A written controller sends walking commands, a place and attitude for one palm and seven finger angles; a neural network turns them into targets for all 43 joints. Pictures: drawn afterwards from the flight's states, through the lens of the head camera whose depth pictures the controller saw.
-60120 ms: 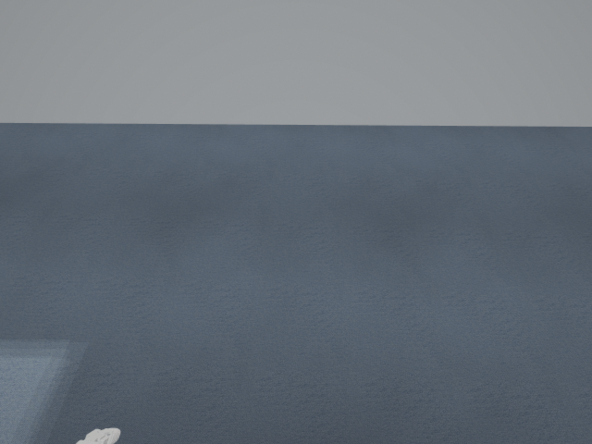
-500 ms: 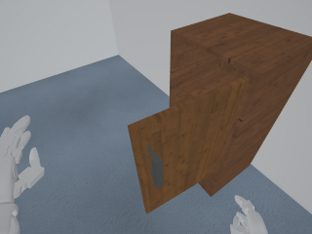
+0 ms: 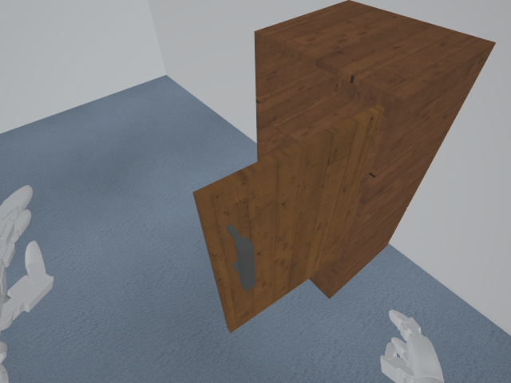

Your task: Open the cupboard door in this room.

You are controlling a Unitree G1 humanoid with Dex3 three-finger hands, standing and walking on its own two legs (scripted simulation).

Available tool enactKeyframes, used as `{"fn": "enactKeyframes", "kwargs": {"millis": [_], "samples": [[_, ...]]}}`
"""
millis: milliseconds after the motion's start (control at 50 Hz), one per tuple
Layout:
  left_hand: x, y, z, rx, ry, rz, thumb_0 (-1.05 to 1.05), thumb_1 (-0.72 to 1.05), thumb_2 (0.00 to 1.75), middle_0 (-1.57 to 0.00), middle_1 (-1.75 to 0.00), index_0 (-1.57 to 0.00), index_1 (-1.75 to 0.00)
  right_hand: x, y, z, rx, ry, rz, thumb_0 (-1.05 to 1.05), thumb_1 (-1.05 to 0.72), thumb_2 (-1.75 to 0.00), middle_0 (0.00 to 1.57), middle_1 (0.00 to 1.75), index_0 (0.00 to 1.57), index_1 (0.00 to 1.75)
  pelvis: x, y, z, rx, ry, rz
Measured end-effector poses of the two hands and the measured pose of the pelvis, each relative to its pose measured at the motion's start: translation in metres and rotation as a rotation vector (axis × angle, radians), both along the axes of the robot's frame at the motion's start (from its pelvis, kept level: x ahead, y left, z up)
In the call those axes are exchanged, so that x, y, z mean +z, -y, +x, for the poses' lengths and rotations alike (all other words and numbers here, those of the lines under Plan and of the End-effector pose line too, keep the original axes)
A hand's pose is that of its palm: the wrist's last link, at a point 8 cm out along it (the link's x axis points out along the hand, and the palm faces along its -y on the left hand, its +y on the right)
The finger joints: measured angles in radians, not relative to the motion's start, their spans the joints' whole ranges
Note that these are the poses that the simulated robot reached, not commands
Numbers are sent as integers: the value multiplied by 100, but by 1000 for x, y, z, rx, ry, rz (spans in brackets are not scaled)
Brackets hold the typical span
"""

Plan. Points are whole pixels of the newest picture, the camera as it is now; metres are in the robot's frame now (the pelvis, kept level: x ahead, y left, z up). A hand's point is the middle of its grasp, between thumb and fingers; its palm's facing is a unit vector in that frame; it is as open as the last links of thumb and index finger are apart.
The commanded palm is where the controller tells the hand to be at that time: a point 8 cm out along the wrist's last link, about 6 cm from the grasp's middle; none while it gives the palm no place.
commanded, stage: step back with the hand held close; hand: left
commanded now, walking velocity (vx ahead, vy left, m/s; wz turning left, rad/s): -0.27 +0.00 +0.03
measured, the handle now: (239, 257) +0.35 +0.07 -0.04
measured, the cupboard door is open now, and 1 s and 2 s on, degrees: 85 85 85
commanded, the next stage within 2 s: stop stepping back and stand still in 1.12 s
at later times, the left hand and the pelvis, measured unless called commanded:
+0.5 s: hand out of the picture +0.11 +0.29 +0.14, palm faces +0.46 -0.74 -0.49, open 7.4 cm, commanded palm +0.05 +0.33 +0.17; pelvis -0.08 +0.02 -0.02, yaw +3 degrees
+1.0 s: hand out of the picture +0.04 +0.30 +0.16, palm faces +0.48 -0.72 -0.50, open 7.4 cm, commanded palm -0.04 +0.33 +0.17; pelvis -0.14 +0.02 -0.03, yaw +6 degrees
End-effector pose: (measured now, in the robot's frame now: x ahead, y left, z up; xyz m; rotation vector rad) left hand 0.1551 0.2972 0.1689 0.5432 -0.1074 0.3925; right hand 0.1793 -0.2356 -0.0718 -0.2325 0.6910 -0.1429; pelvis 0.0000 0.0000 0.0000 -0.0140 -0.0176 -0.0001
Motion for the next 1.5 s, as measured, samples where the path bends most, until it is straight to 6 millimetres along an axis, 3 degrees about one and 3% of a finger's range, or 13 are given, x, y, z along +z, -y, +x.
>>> {"fn": "enactKeyframes", "kwargs": {"millis": [160, 440, 640, 840, 940, 1080, 1180, 1280, 1380, 1500], "samples": [[-1, -8, -20, -40, -13, 34, 2, 89, 90, -22, -30, -22, -31, 0, 1, -32, -54, -32, -28, 1, -90, -90, 20, 30, 20, 30, -3, -10, -23, -5, -8, 4], [-4, -27, -78, 15, 84, 65, 2, 89, 90, -22, -30, -22, -31, -12, -25, -84, 1, -32, -32, 1, -90, -90, 21, 30, 20, 30, -15, -21, -72, 26, 3, -14], [1, -34, -114, 42, 155, 121, 2, 89, 90, -22, -30, -22, -31, -21, -32, -103, 56, -35, -47, 1, -90, -90, 21, 30, 20, 30, -24, -20, -94, 81, 14, -16], [0, -28, -134, 30, 218, 80, 2, 89, 90, -22, -30, -22, -31, -19, -30, -111, 80, -10, -58, 1, -90, -90, 21, 30, 20, 30, -28, -19, -120, 80, 3, -4], [2, -30, -141, -27, 215, 111, 2, 89, 90, -22, -30, -22, -31, -15, -29, -129, 56, -13, -80, 1, -90, -90, 21, 30, 20, 30, -28, -23, -136, 94, -5, -33], [16, -34, -176, 10, 235, 119, 2, 89, 90, -22, -30, -22, -31, -14, -36, -156, 63, -21, -36, 1, -90, -90, 20, 30, 20, 30, -21, -15, -153, 70, -33, -55], [6, -15, -188, 0, 225, 62, 2, 89, 90, -21, -30, -21, -31, -18, -36, -172, 97, 1, 5, 1, -90, -90, 21, 30, 20, 30, -24, -2, -180, -4, -84, -12], [9, 8, -181, -113, 232, 30, 2, 89, 90, -21, -30, -21, -31, -14, -22, -204, 36, -35, -6, 1, -90, -89, 21, 30, 20, 30, -16, -1, -194, -33, -56, -3], [10, 12, -179, -184, 182, 56, 2, 89, 90, -22, -30, -22, -31, -1, -1, -240, -64, 16, -23, 1, -90, -89, 21, 30, 20, 30, -14, 1, -214, -46, -36, 11], [11, 23, -215, -169, 58, 106, 2, 89, 90, -22, -30, -22, -31, 1, 24, -291, -109, 11, -28, 1, -90, -90, 21, 30, 20, 30, -8, 12, -240, -38, -20, 16]]}}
